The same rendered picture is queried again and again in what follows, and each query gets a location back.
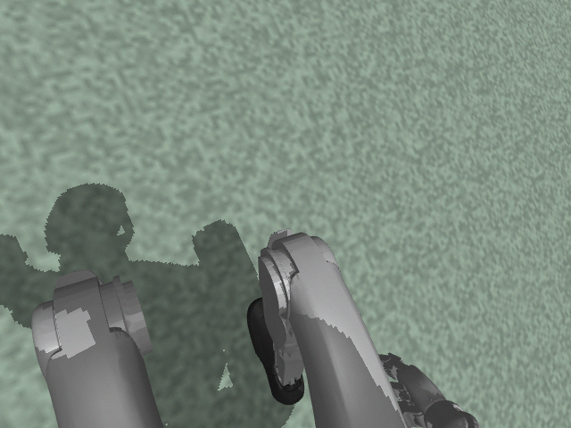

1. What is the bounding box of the right robot hand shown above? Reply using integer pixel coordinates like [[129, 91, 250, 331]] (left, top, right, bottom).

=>
[[378, 353, 447, 428]]

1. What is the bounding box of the right robot foot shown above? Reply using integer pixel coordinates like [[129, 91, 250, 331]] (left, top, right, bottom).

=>
[[247, 297, 304, 405]]

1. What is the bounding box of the right robot arm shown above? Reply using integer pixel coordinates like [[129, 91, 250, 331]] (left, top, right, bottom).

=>
[[424, 400, 481, 428]]

